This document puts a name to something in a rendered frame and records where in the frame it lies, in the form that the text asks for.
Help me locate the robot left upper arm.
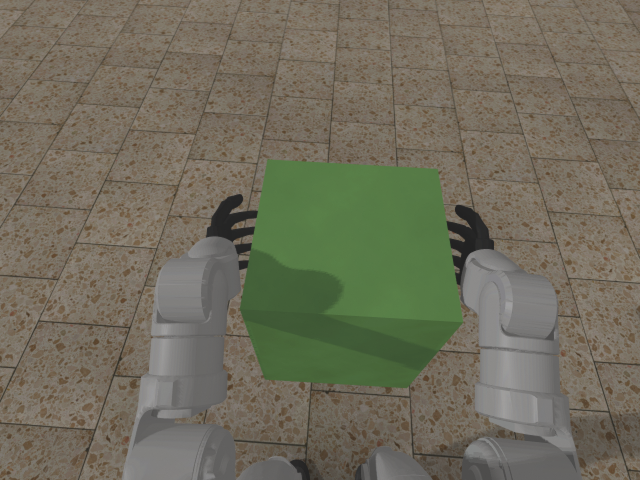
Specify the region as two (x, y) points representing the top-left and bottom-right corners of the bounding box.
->
(124, 423), (236, 480)

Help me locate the robot right thigh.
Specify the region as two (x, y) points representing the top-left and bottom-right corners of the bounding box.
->
(361, 451), (433, 480)

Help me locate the left robot forearm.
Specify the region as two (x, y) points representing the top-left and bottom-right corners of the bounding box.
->
(122, 236), (241, 480)

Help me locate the right robot forearm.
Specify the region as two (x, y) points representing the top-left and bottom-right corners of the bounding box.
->
(460, 249), (582, 480)

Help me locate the left robot foot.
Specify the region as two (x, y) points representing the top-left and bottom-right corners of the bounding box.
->
(290, 460), (310, 480)

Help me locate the carton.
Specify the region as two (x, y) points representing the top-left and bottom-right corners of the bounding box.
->
(240, 159), (463, 388)

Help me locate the robot right upper arm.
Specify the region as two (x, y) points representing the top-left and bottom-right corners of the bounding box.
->
(462, 437), (580, 480)

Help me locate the right robot hand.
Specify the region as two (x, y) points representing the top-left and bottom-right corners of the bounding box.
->
(447, 205), (494, 285)

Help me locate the left robot hand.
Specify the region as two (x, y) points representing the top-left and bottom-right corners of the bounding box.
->
(206, 194), (258, 270)

